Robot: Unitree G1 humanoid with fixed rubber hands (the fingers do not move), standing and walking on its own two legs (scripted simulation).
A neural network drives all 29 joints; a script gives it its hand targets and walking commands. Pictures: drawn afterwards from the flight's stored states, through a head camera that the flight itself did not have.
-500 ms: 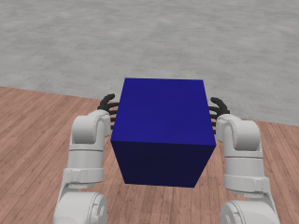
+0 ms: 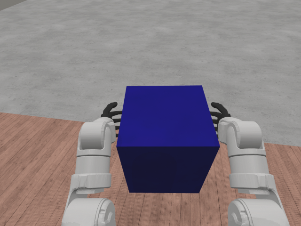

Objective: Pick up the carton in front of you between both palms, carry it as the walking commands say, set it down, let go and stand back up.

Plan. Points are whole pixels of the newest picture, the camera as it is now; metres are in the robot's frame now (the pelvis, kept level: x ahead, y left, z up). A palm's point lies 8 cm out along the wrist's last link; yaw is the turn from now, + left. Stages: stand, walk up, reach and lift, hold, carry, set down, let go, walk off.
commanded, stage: carry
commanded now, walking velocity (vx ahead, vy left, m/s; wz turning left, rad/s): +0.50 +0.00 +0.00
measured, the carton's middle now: (163, 141) +0.36 -0.01 +0.05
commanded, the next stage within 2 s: none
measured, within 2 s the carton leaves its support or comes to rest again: neither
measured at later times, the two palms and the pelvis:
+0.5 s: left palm (111, 73) +0.66 +0.18 +0.10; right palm (188, 71) +0.66 -0.12 +0.10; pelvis +0.31 +0.02 -0.04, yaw -2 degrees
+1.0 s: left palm (130, 48) +0.96 +0.14 +0.06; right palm (188, 48) +0.95 -0.16 +0.06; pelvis +0.61 +0.00 -0.07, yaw +0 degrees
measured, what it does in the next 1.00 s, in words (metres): goes down: left foot 0.04 m lower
